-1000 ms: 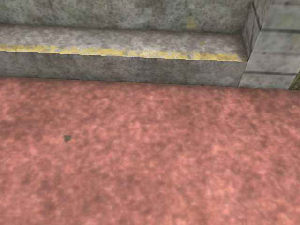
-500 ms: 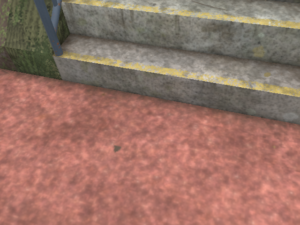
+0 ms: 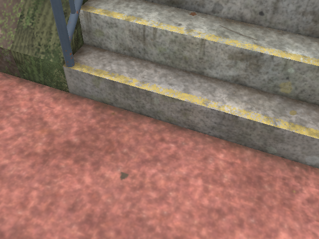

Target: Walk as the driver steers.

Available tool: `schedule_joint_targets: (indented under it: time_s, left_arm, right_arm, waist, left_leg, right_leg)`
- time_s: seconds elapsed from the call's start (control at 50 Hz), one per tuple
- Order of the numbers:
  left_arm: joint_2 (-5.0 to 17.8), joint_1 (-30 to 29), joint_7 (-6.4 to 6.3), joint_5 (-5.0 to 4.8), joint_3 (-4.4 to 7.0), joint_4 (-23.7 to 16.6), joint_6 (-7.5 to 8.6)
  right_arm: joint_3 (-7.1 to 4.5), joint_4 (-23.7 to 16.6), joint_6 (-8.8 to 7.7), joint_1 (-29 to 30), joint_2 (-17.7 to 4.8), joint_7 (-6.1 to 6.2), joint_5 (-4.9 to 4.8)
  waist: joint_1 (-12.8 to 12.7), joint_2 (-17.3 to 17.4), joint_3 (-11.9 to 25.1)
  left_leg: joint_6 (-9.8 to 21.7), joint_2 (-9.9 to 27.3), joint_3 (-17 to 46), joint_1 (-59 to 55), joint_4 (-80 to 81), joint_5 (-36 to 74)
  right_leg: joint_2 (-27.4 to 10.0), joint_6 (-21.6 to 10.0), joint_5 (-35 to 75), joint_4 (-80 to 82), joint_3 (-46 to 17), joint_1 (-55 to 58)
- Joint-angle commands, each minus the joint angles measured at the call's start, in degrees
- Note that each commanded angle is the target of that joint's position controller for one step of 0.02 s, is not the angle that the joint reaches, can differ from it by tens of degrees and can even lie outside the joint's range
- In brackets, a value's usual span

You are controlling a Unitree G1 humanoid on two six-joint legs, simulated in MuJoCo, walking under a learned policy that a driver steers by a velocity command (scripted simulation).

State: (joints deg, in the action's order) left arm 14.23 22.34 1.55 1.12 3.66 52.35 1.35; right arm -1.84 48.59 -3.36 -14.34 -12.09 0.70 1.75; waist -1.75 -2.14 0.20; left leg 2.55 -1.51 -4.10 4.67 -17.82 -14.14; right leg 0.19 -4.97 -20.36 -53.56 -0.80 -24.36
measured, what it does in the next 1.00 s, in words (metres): walks ahead: right foot, then left foot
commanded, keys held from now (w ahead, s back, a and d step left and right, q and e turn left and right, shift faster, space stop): w+e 0.44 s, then w+q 0.56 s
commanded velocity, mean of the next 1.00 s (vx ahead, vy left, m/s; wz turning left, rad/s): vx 0.48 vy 0.00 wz -0.13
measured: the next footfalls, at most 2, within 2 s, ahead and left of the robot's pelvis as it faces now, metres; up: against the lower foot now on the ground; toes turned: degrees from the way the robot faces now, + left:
right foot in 0.34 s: +0.30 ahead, -0.14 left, +0.00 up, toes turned -16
left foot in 0.94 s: +0.64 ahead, -0.08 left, +0.00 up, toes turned -6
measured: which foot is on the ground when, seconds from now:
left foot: down 0.00-0.32, up 0.34-0.92, down 0.94-1.00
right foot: up 0.00-0.32, down 0.34-0.94, up 0.96-1.00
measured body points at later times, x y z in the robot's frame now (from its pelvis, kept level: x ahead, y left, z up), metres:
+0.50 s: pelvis +0.23 -0.08 -0.01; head +0.27 -0.09 +0.43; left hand +0.41 +0.15 -0.14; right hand +0.24 -0.35 -0.15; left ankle +0.21 +0.09 -0.65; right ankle +0.26 -0.12 -0.75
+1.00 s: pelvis +0.52 -0.11 -0.02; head +0.56 -0.12 +0.42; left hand +0.56 +0.14 -0.16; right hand +0.63 -0.38 -0.14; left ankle +0.60 -0.08 -0.75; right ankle +0.32 -0.16 -0.65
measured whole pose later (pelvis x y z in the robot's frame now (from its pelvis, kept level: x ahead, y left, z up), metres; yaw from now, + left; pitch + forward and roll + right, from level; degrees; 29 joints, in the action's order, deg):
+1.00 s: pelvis +0.52 -0.11 -0.02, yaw -6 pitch +1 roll +1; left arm 13.4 20.1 -0.8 1.2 0.7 54.3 5.3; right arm -2.5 46.6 -2.8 -8.7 -15.0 -1.6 1.3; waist -0.5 -0.4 -2.7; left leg 9.1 -6.6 -4.8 23.4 -31.8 -10.5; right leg 2.5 -2.8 -21.7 -64.2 3.3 -10.9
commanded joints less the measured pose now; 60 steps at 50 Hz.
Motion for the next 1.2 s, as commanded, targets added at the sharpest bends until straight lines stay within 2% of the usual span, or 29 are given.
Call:
schedule_joint_targets:
  time_s: [0.02,0.14,0.22,0.28,0.3,0.32,0.34,0.36,0.38,0.4,0.42,0.44,0.46,0.5,0.56,0.68,0.8,0.86,0.9,0.92,0.94,0.96,0.98,1.0,1.02,1.06,1.08,1.14,1.2]
  left_arm:
    - [3.5,-4.3,1.07,0.86,1.10,-4.2,0.34]
    - [0.9,-15.3,2.58,0.90,-0.06,-9.5,-0.04]
    - [0.5,-22.1,3.56,0.97,-0.99,-12.9,-0.25]
    - [2.3,-18.6,2.69,1.21,-0.38,-12.6,-0.41]
    - [3.6,-14.0,2.38,1.25,0.18,-11.5,-0.25]
    - [5.3,-6.8,1.95,1.50,1.06,-9.4,0.20]
    - [8.7,1.6,1.01,2.09,2.55,-6.7,0.46]
    - [15.2,1.1,0.14,2.13,4.11,-7.5,0.31]
    - [15.8,2.8,0.03,0.02,4.32,-8.7,-0.29]
    - [14.7,0.0,-0.50,-0.17,4.01,-7.5,-0.50]
    - [11.8,-2.6,-0.86,-0.54,3.32,-7.2,-0.25]
    - [9.9,-5.3,-1.05,-0.47,2.76,-7.6,0.17]
    - [7.7,-7.5,-1.21,-0.62,1.93,-7.7,0.60]
    - [5.7,-7.3,-0.88,-0.67,0.95,-7.2,2.14]
    - [7.0,-3.9,-0.56,-0.61,0.99,-5.0,3.39]
    - [6.8,0.4,-1.01,-0.33,0.36,-2.3,4.43]
    - [5.0,3.0,-2.53,0.08,-1.16,0.6,4.84]
    - [7.3,2.5,-3.47,0.43,-1.15,1.7,4.83]
    - [9.6,1.3,-4.10,0.90,-0.61,1.7,4.08]
    - [10.4,-0.1,-4.08,0.62,-0.45,1.0,3.79]
    - [9.0,-1.5,-3.74,0.22,-1.07,-1.1,4.32]
    - [4.3,1.7,-2.56,-1.14,-1.59,-3.7,5.13]
    - [8.3,-3.1,-1.95,0.41,-1.28,-4.2,5.90]
    - [7.6,-6.9,-1.43,-0.17,-1.55,-5.7,6.57]
    - [7.4,-6.8,-1.31,-0.27,-1.61,-5.7,6.70]
    - [6.2,-6.2,-1.20,1.63,-1.91,-5.9,4.36]
    - [5.3,-5.6,-1.05,2.03,-2.09,-6.1,3.29]
    - [4.5,-9.0,-0.97,1.85,-2.52,-8.1,1.91]
    - [4.0,-17.4,-0.93,1.54,-3.05,-11.0,2.04]
  right_arm:
    - [-1.32,-1.2,-1.73,-3.0,-6.0,0.31,-0.32]
    - [-0.89,1.5,-2.63,-7.0,-5.3,-0.11,-0.37]
    - [-1.31,3.1,-2.75,-9.1,-7.9,0.38,-0.54]
    - [-1.75,4.0,-1.99,-9.7,-10.5,1.00,-0.46]
    - [-2.03,4.1,-1.36,-9.7,-11.7,1.20,-0.28]
    - [-2.19,4.0,-0.82,-9.9,-12.4,1.28,-0.40]
    - [-2.08,3.0,-0.70,-9.8,-12.2,1.00,-0.25]
    - [-0.50,-0.7,-0.99,-12.8,-4.4,-0.38,-1.13]
    - [-1.58,-3.2,-1.76,-6.8,-9.2,-0.73,-1.07]
    - [-1.60,-5.1,-2.34,-1.1,-9.4,-0.97,-1.33]
    - [-1.05,-5.0,-2.96,-1.5,-8.6,-0.94,-1.30]
    - [-1.08,-4.3,-2.72,-2.1,-8.2,-0.80,-0.69]
    - [-0.85,-3.5,-1.59,-4.8,-7.6,-0.90,0.23]
    - [-0.59,-1.7,0.60,-8.2,-6.2,-1.50,1.01]
    - [-0.78,-2.5,1.79,-3.9,-6.1,-2.20,0.42]
    - [-1.11,-4.9,1.47,6.5,-6.5,-2.64,-0.85]
    - [-0.08,-7.3,0.85,14.4,-4.7,-3.65,-0.09]
    - [-0.16,-7.1,0.61,11.7,-5.5,-3.57,-0.18]
    - [-1.12,-3.8,0.24,0.7,-8.1,-3.09,0.05]
    - [-2.03,-1.2,-0.27,-7.8,-9.8,-2.64,0.62]
    - [-3.46,0.1,-0.09,-15.4,-13.9,-1.80,1.45]
    - [-5.14,-0.6,0.71,-12.9,-19.0,-1.25,0.54]
    - [-5.08,-0.4,1.00,-10.4,-17.1,-1.71,-1.60]
    - [-4.49,-1.1,1.11,-6.2,-14.8,-1.56,-1.72]
    - [-3.61,-0.9,1.08,-4.2,-11.1,-1.58,-1.26]
    - [-2.71,-0.7,0.32,-2.3,-9.1,-1.31,-1.51]
    - [-2.72,-0.5,-0.25,-2.6,-9.7,-1.45,-1.76]
    - [-3.33,0.2,-1.21,-4.1,-12.4,-1.53,-1.77]
    - [-3.58,0.8,-0.59,-6.3,-12.7,-1.43,-1.97]
  waist:
    - [2.2,7.5,-5.9]
    - [2.6,7.7,-7.9]
    - [3.6,7.0,-8.5]
    - [1.3,8.1,-3.7]
    - [-0.9,8.6,-0.4]
    - [-4.0,8.1,4.1]
    - [-7.7,4.7,9.0]
    - [-3.4,-10.2,14.7]
    - [-5.9,-5.2,20.0]
    - [-4.9,-1.4,11.2]
    - [-2.4,1.6,4.7]
    - [0.1,3.9,1.5]
    - [2.7,3.8,1.0]
    - [4.2,2.7,1.7]
    - [3.1,1.0,-1.6]
    - [-0.6,0.3,-4.7]
    - [-2.3,-0.3,-6.8]
    - [0.1,-2.7,-3.2]
    - [4.9,-4.9,2.8]
    - [9.1,-3.7,7.1]
    - [12.6,1.4,12.4]
    - [7.0,18.7,16.4]
    - [7.9,5.4,14.3]
    - [6.3,3.3,6.4]
    - [3.5,-1.2,0.7]
    - [0.6,-0.8,-1.4]
    - [0.0,0.7,-0.9]
    - [-0.1,3.1,-1.1]
    - [2.9,5.3,-1.4]
  left_leg:
    - [4.9,15.3,9.5,-6.6,11.9,3.7]
    - [5.2,13.7,-1.5,-3.1,10.6,22.9]
    - [4.6,15.1,-5.4,-4.4,9.5,30.8]
    - [3.5,16.2,-8.3,-10.1,-2.2,56.8]
    - [3.4,16.5,-8.9,-10.3,-10.5,62.0]
    - [3.0,16.4,-9.1,-7.0,-21.5,58.2]
    - [1.8,14.7,-9.5,3.1,-36.9,43.7]
    - [-1.3,5.7,-8.8,27.6,-59.3,-8.9]
    - [-1.5,0.4,4.0,33.9,-67.9,-15.5]
    - [-0.9,4.0,6.8,38.7,-66.1,-8.4]
    - [-0.7,6.3,6.0,36.9,-60.5,-4.1]
    - [-1.0,7.8,6.2,33.4,-55.8,-3.2]
    - [-1.4,8.7,6.3,29.2,-53.1,-3.2]
    - [-2.0,9.1,5.0,24.7,-49.6,-3.1]
    - [-2.3,9.9,3.7,28.5,-44.0,3.4]
    - [-1.1,7.0,5.4,37.5,-32.7,14.9]
    - [1.1,3.2,0.4,36.7,-19.9,15.7]
    - [4.0,-1.5,-4.3,27.7,-15.5,9.1]
    - [6.7,-4.4,-4.2,17.3,-13.4,4.3]
    - [8.7,-4.2,-1.9,6.3,-8.9,5.9]
    - [13.0,6.1,10.8,-7.6,-8.3,2.0]
    - [24.1,21.9,44.0,-25.7,-5.0,8.0]
    - [23.6,19.7,43.5,-23.6,-0.7,5.1]
    - [21.3,18.8,36.0,-14.4,1.7,6.3]
    - [18.4,16.6,30.8,-5.4,3.9,13.0]
    - [15.7,11.6,23.3,3.3,5.1,23.0]
    - [15.2,10.3,21.4,4.8,5.0,26.6]
    - [13.6,6.8,17.6,8.1,5.1,32.7]
    - [9.8,4.0,16.6,7.4,3.9,32.1]
  right_leg:
    - [-3.1,1.1,6.5,-8.3,-1.7,-18.9]
    - [-3.6,2.8,16.4,0.3,1.9,-20.0]
    - [-2.6,0.2,17.3,13.4,7.1,-12.6]
    - [2.4,-3.5,10.5,16.5,10.6,-4.2]
    - [4.4,-5.0,7.7,17.4,10.9,1.6]
    - [6.1,-6.6,7.6,20.6,9.7,11.8]
    - [3.0,-8.8,4.7,23.5,3.7,25.7]
    - [-15.8,-16.2,-1.1,26.0,-25.5,43.4]
    - [-20.6,-19.5,1.5,35.2,-44.5,44.4]
    - [-18.3,-17.2,5.4,36.8,-34.5,38.8]
    - [-16.6,-15.3,11.9,37.8,-28.1,29.9]
    - [-13.4,-13.0,17.4,38.5,-23.3,23.2]
    - [-11.3,-11.8,21.6,39.5,-18.6,18.6]
    - [-9.7,-11.0,27.4,41.5,-13.6,14.7]
    - [-8.6,-8.8,26.8,45.5,-9.1,13.9]
    - [-8.5,-3.1,28.1,48.3,-2.8,22.9]
    - [-10.1,-1.4,42.2,46.8,3.7,31.1]
    - [-11.0,0.2,68.9,37.3,6.5,34.5]
    - [-11.9,0.7,78.5,21.6,7.1,34.8]
    - [-11.3,0.7,70.6,9.3,8.3,29.5]
    - [-8.4,0.6,47.2,-8.6,9.7,16.8]
    - [5.8,4.1,-8.0,-31.8,6.4,-11.2]
    - [1.7,2.2,-3.9,-32.3,-4.1,-18.2]
    - [-1.5,2.3,1.8,-28.0,-4.4,-18.3]
    - [-3.4,2.6,3.9,-22.1,-3.1,-15.2]
    - [-4.8,4.6,3.6,-16.1,-2.4,-9.1]
    - [-4.8,5.3,3.5,-13.7,-1.7,-7.7]
    - [-4.3,7.4,7.0,-5.1,1.1,-7.1]
    - [-3.0,8.3,13.8,7.1,2.8,-7.0]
